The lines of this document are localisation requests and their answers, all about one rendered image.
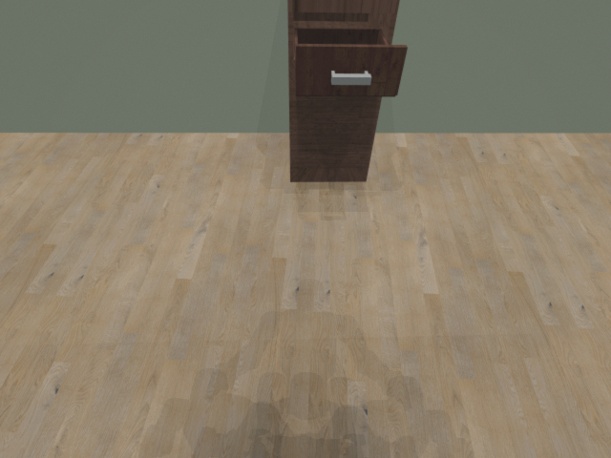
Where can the cabinet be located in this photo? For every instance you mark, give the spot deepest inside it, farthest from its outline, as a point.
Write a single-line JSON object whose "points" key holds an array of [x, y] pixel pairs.
{"points": [[331, 137]]}

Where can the handle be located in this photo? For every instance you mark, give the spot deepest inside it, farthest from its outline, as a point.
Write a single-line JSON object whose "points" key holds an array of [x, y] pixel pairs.
{"points": [[350, 78]]}

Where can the drawer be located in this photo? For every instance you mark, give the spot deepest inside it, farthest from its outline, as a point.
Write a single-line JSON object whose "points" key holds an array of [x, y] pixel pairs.
{"points": [[318, 51]]}

